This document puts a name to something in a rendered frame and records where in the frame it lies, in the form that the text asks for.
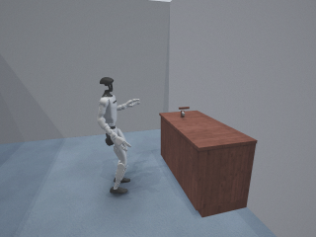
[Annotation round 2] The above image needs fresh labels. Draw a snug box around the right robot hand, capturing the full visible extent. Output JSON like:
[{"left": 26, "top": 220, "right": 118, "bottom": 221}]
[{"left": 115, "top": 136, "right": 131, "bottom": 151}]

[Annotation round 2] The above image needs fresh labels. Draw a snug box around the left robot forearm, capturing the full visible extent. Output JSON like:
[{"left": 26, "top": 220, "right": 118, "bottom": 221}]
[{"left": 117, "top": 104, "right": 127, "bottom": 111}]

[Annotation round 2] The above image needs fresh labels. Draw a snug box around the robot torso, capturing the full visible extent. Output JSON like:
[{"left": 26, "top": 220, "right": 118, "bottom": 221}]
[{"left": 101, "top": 95, "right": 118, "bottom": 137}]

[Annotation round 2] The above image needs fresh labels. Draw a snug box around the right robot forearm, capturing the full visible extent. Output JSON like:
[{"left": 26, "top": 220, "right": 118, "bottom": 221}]
[{"left": 98, "top": 118, "right": 118, "bottom": 140}]

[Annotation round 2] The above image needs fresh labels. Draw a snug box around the counter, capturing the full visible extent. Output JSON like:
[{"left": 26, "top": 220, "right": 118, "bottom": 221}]
[{"left": 159, "top": 107, "right": 258, "bottom": 218}]

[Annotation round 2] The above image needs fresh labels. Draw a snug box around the left robot hand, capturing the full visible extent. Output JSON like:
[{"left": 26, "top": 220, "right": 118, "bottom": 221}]
[{"left": 126, "top": 99, "right": 140, "bottom": 108}]

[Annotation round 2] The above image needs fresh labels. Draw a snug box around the robot right foot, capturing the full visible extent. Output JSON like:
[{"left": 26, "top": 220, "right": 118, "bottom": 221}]
[{"left": 110, "top": 187, "right": 128, "bottom": 194}]

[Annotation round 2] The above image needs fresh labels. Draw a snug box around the right robot upper arm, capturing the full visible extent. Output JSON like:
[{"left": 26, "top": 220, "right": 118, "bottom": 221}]
[{"left": 97, "top": 97, "right": 109, "bottom": 122}]

